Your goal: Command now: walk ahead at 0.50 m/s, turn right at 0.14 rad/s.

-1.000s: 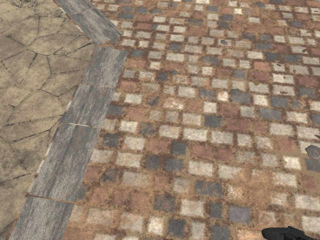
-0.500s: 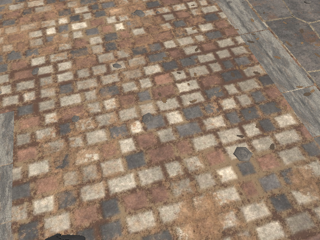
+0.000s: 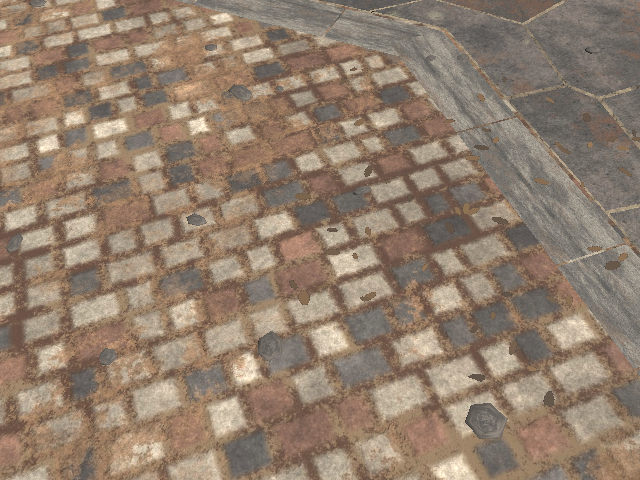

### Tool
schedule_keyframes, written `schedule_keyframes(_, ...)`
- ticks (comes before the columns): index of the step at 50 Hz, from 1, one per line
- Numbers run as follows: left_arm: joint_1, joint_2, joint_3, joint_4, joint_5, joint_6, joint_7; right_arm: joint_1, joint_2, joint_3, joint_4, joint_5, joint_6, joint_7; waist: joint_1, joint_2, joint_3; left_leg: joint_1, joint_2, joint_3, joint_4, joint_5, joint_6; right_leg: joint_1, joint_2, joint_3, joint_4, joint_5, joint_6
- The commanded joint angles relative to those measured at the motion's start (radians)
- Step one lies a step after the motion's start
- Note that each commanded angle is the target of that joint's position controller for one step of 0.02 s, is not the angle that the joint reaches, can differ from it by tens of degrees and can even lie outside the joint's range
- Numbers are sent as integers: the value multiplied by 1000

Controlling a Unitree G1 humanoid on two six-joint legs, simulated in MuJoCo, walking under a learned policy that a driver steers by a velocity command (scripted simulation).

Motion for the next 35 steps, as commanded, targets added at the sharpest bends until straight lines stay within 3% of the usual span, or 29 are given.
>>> schedule_keyframes(1, 12, 169, 31, -21, 7, -12, 13, -18, -105, -28, -69, 5, -29, -9, -58, -116, 16, 114, -62, 21, -72, -93, 53, -8, -305, 88, 121, 925, -52)
schedule_keyframes(2, 2, 178, 32, -16, 11, -13, 11, 93, -125, -39, -33, 7, -34, -20, -105, -113, -44, 248, -97, 32, -97, -125, 74, -11, -289, 73, 246, 1037, -39)
schedule_keyframes(3, -14, 177, 30, -16, 6, -15, 7, 251, -146, -50, 14, 0, -44, -33, -183, -83, -129, 461, -77, 13, -153, -80, 104, -88, -251, 36, 435, 981, -23)
schedule_keyframes(4, -7, 132, 16, -46, -1, -21, 4, 421, -220, -68, 39, -23, -49, -50, -236, 14, -259, 712, 143, -227, -157, -185, 157, -271, -193, -1, 723, 654, -9)
schedule_keyframes(5, 127, 55, 6, -43, -35, -17, -3, 432, -300, -91, 55, -27, -42, -42, -160, 255, -344, 906, 381, -716, -271, -212, 305, -597, 7, -58, 1054, -161, 33)
schedule_keyframes(6, 51, 143, 20, -33, 2, -12, 4, 346, -208, -74, 47, 8, -33, -30, -144, 63, -227, 795, 333, -734, -331, -291, 279, -689, -53, 31, 1116, -146, 14)
schedule_keyframes(7, -26, 136, 21, -51, 2, -14, -3, 249, -152, -59, 32, 17, -33, -26, -116, 7, -97, 651, 299, -557, -348, -263, 258, -698, -98, 25, 1084, -52, 15)
schedule_keyframes(8, -67, 117, 15, -60, 2, -15, -9, 209, -112, -49, 35, 10, -39, -23, -101, -29, -47, 561, 250, -450, -376, -160, 234, -679, -132, 10, 1038, -5, 19)
schedule_keyframes(10, -63, 94, 10, -59, 18, 5, -21, 212, -83, -36, 66, 13, -51, -28, -63, 22, -21, 461, 176, -302, -414, -35, 193, -616, -171, -14, 962, 19, 41)
schedule_keyframes(13, -86, 67, 3, -62, 25, 24, -36, 269, -101, -40, 108, 23, -72, -25, -51, 30, -17, 441, 156, -227, -455, 60, 203, -632, -192, -54, 899, 51, 69)
schedule_keyframes(17, -269, 56, -9, -120, 22, 27, -44, 322, -108, -41, 145, 25, -72, -23, -81, 22, 37, 457, 122, -152, -510, 70, 197, -736, -236, -105, 705, 186, 107)
schedule_keyframes(20, -378, 34, -22, -150, 14, 22, -46, 362, -115, -42, 168, 26, -72, -22, -110, 28, 41, 471, 103, -102, -502, 133, 176, -693, -222, -140, 525, 280, 112)
schedule_keyframes(24, -469, 48, -22, -180, 11, 16, -40, 418, -125, -42, 198, 21, -65, -29, -134, 29, 44, 546, 136, -134, -440, 221, 170, -652, -191, -146, 404, 288, 99)
schedule_keyframes(27, -421, 76, -11, -176, 11, 1, -31, 388, -153, -50, 198, 13, -58, -39, -93, 36, 25, 586, 162, -175, -341, 327, 154, -553, -163, -133, 336, 185, 74)
schedule_keyframes(28, -333, 90, -2, -149, 14, -7, -24, 370, -160, -53, 197, 15, -56, -40, -51, 28, -13, 575, 145, -169, -247, 403, 141, -435, -139, -140, 287, 163, 60)
schedule_keyframes(29, -182, 122, 14, -99, 25, -22, -13, 364, -145, -48, 195, 19, -55, -37, 11, -19, -98, 513, 89, -130, -64, 386, 121, -227, -147, -127, 229, 187, 35)
schedule_keyframes(30, -6, 205, 36, -77, 51, -32, 3, 353, -99, -35, 157, 28, -59, -34, 72, -124, -240, 341, 22, -82, 219, 115, 98, 21, -367, 96, 205, 75, -15)
schedule_keyframes(31, 5, 297, 60, -78, 51, -19, 2, 470, 1, -18, 136, 59, -53, -38, 13, -341, -332, 29, -130, -9, 505, -491, 68, 204, -607, 493, 90, -18, -111)
schedule_keyframes(32, -61, 213, 46, -94, 24, -6, -2, 429, -116, -47, 160, 29, -37, -47, 1, -176, -250, -34, -70, -95, 597, -469, 81, 97, -571, 507, 59, -99, -104)
schedule_keyframes(33, -149, 135, 25, -106, 17, -7, -4, 372, -113, -54, 153, 25, -34, -39, -31, -115, -121, -43, -29, -111, 591, -374, 84, -28, -523, 352, 37, -81, -78)
schedule_keyframes(35, -205, 75, 11, -103, 13, -20, -3, 329, -77, -53, 152, 15, -22, -25, -64, -123, -33, 5, 21, -98, 535, -281, 67, -177, -441, 140, -20, 91, -30)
